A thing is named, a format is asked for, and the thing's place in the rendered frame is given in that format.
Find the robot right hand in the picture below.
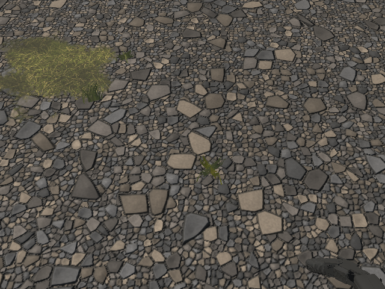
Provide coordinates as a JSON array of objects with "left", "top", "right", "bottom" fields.
[{"left": 305, "top": 256, "right": 385, "bottom": 289}]

